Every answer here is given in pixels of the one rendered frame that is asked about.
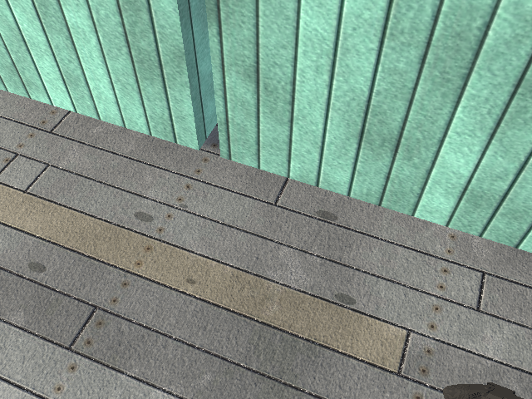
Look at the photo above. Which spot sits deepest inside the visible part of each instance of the robot right hand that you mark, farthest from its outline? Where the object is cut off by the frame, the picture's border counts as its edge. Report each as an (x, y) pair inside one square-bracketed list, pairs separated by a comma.
[(478, 391)]

